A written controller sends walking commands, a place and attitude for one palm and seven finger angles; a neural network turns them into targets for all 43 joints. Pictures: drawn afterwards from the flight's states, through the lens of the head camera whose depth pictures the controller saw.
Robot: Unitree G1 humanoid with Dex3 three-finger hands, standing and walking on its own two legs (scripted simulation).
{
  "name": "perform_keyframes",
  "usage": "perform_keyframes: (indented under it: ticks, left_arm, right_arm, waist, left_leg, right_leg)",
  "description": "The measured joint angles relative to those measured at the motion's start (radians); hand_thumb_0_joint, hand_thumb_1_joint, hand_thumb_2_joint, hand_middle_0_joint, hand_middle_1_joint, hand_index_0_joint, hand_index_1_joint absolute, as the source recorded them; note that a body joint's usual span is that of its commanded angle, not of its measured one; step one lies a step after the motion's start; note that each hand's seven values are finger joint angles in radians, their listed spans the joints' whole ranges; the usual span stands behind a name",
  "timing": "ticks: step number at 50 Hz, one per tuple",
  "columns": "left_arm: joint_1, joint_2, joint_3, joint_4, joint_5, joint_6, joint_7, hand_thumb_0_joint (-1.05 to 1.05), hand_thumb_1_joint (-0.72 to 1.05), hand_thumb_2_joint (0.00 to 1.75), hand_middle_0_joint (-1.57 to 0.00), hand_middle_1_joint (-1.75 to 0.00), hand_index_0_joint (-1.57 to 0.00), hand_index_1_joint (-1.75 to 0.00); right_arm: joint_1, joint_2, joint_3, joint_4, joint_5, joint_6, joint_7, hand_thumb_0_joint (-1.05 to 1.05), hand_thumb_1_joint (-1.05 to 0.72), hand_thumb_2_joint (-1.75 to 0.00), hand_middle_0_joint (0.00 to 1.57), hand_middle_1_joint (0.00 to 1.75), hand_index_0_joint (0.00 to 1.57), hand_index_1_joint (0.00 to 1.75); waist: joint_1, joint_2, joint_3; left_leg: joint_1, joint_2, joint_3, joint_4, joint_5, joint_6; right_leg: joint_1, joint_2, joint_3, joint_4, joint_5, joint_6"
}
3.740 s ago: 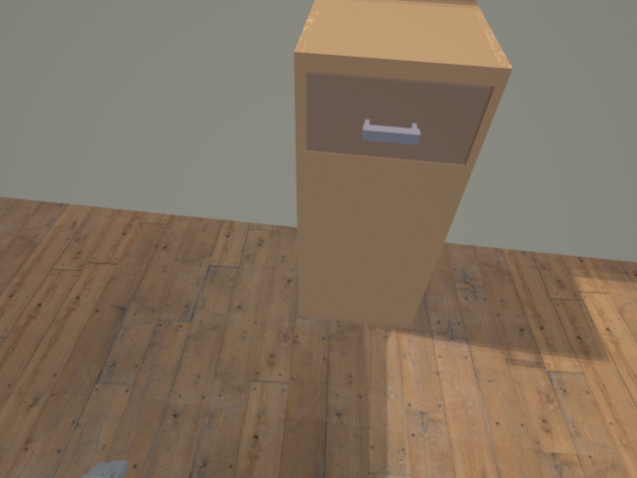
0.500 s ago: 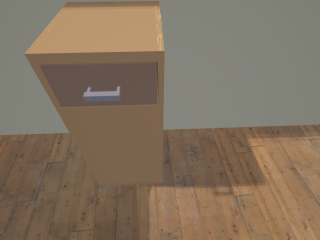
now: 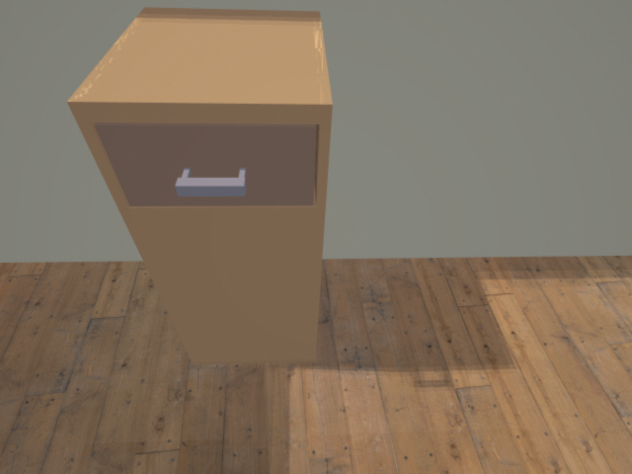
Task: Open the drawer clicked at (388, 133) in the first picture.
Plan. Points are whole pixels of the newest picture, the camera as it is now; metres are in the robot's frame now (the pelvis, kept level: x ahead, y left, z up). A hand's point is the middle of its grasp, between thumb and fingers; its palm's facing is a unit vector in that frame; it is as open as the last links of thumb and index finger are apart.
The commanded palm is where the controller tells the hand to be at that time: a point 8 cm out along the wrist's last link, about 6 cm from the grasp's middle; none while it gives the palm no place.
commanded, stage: come to a stop and stand still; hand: left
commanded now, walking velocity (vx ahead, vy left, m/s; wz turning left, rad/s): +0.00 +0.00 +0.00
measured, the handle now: (213, 179) +0.57 +0.23 +0.04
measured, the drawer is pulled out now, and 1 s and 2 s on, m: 0.00 0.00 0.00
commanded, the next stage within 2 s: look again from close up in 0.08 s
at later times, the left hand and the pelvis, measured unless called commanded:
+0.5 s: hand out of the picture +0.03 +0.20 -0.18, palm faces +0.02 -0.97 -0.22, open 7.3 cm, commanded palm none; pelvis +0.02 +0.02 -0.01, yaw +0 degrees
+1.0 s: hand (161, 409) +0.21 +0.22 -0.05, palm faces -0.05 -0.69 -0.72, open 7.5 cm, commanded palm +0.15 +0.24 -0.04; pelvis +0.02 +0.01 -0.01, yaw -1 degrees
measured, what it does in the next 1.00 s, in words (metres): stands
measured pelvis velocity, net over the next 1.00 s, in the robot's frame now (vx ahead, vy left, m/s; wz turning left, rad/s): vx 0.02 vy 0.01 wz -0.02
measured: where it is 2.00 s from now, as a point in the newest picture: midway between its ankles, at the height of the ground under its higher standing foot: outside the picture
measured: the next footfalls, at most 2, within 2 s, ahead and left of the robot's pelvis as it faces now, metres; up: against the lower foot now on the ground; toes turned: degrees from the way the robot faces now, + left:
none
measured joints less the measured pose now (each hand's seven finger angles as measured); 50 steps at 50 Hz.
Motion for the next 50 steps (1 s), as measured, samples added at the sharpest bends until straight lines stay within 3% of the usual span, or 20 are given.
perform_keyframes:
  ticks: [9, 11, 18, 30, 41, 42, 43, 44, 47, 50]
  left_arm:
    - [-0.016, -0.003, -0.001, -0.006, -0.001, -0.009, 0.004, 0.00, 0.91, 0.90, -0.19, -0.30, -0.20, -0.30]
    - [-0.022, -0.006, -0.014, -0.018, 0.003, -0.024, 0.017, 0.00, 0.91, 0.90, -0.20, -0.30, -0.20, -0.30]
    - [-0.026, 0.008, -0.020, -0.035, 0.004, -0.028, 0.010, 0.01, 0.91, 0.90, -0.20, -0.30, -0.20, -0.30]
    - [-0.066, 0.030, -0.015, -0.049, -0.003, -0.032, 0.012, 0.01, 0.92, 0.90, -0.19, -0.30, -0.20, -0.30]
    - [-0.060, 0.023, -0.016, -0.034, -0.001, -0.030, 0.017, 0.01, 0.92, 0.90, -0.20, -0.30, -0.20, -0.30]
    - [-0.018, 0.033, -0.034, -0.177, 0.046, 0.031, 0.023, 0.01, 0.93, 0.90, -0.20, -0.30, -0.20, -0.30]
    - [0.031, 0.056, -0.053, -0.345, 0.095, 0.055, 0.041, 0.02, 0.93, 0.90, -0.20, -0.30, -0.20, -0.31]
    - [0.064, 0.079, -0.064, -0.494, 0.114, 0.058, 0.071, 0.03, 0.94, 0.90, -0.20, -0.30, -0.21, -0.31]
    - [0.079, 0.123, -0.082, -0.822, 0.199, 0.087, 0.157, 0.03, 0.91, 0.89, -0.21, -0.32, -0.21, -0.32]
    - [0.025, 0.163, -0.081, -1.017, 0.394, 0.079, 0.222, 0.03, 0.86, 0.87, -0.21, -0.34, -0.21, -0.35]
  right_arm:
    - [0.031, 0.010, 0.005, 0.016, 0.003, -0.008, -0.002, 0.01, -0.91, -0.90, 0.20, 0.29, 0.20, 0.30]
    - [0.026, 0.002, 0.004, -0.003, 0.005, -0.004, 0.009, 0.01, -0.91, -0.90, 0.20, 0.29, 0.20, 0.30]
    - [0.037, -0.018, 0.002, -0.067, -0.001, -0.026, 0.018, 0.01, -0.91, -0.90, 0.20, 0.29, 0.20, 0.30]
    - [0.014, -0.023, 0.024, -0.050, -0.001, -0.040, 0.011, 0.01, -0.91, -0.90, 0.20, 0.29, 0.20, 0.30]
    - [-0.013, -0.039, 0.018, -0.027, 0.005, -0.033, 0.009, 0.01, -0.91, -0.90, 0.20, 0.29, 0.20, 0.30]
    - [-0.002, -0.042, 0.024, -0.067, 0.020, -0.039, 0.006, 0.01, -0.91, -0.90, 0.20, 0.29, 0.20, 0.30]
    - [0.015, -0.045, 0.025, -0.111, 0.028, -0.077, -0.008, 0.01, -0.91, -0.90, 0.20, 0.29, 0.20, 0.30]
    - [0.028, -0.053, 0.017, -0.140, 0.034, -0.127, -0.026, 0.02, -0.92, -0.90, 0.20, 0.29, 0.20, 0.30]
    - [0.022, -0.098, -0.005, -0.223, 0.056, -0.220, -0.047, 0.02, -0.92, -0.90, 0.20, 0.30, 0.20, 0.30]
    - [-0.053, -0.153, -0.012, -0.319, 0.028, -0.232, -0.036, 0.02, -0.92, -0.90, 0.20, 0.29, 0.20, 0.30]
  waist:
    - [-0.008, 0.005, -0.001]
    - [-0.009, 0.021, 0.007]
    - [-0.036, 0.046, -0.020]
    - [-0.021, 0.052, -0.011]
    - [-0.017, 0.035, 0.019]
    - [-0.005, 0.030, 0.023]
    - [0.011, 0.020, 0.027]
    - [0.022, 0.015, 0.025]
    - [0.021, 0.029, -0.009]
    - [0.000, 0.055, -0.058]
  left_leg:
    - [0.002, -0.009, 0.007, 0.001, -0.007, 0.007]
    - [-0.034, 0.002, 0.005, 0.057, -0.032, 0.006]
    - [-0.058, -0.019, 0.010, 0.119, -0.080, 0.026]
    - [0.023, -0.045, 0.020, 0.045, -0.071, 0.037]
    - [0.032, -0.035, 0.016, 0.042, -0.074, 0.026]
    - [0.022, -0.030, 0.022, 0.054, -0.082, 0.025]
    - [0.021, -0.030, 0.032, 0.053, -0.085, 0.025]
    - [0.017, -0.033, 0.037, 0.053, -0.084, 0.024]
    - [-0.023, -0.043, 0.031, 0.076, -0.084, 0.022]
    - [-0.094, -0.039, 0.031, 0.127, -0.096, 0.023]
  right_leg:
    - [-0.008, -0.008, 0.008, 0.018, -0.013, 0.007]
    - [-0.027, -0.002, 0.005, 0.039, -0.019, 0.008]
    - [-0.066, -0.026, 0.013, 0.132, -0.079, 0.022]
    - [-0.017, -0.048, 0.026, 0.123, -0.102, 0.038]
    - [-0.002, -0.037, 0.021, 0.112, -0.109, 0.033]
    - [-0.016, -0.032, 0.027, 0.122, -0.109, 0.031]
    - [-0.028, -0.031, 0.037, 0.136, -0.112, 0.028]
    - [-0.041, -0.035, 0.042, 0.151, -0.117, 0.025]
    - [-0.081, -0.047, 0.038, 0.186, -0.132, 0.025]
    - [-0.146, -0.046, 0.038, 0.219, -0.135, 0.020]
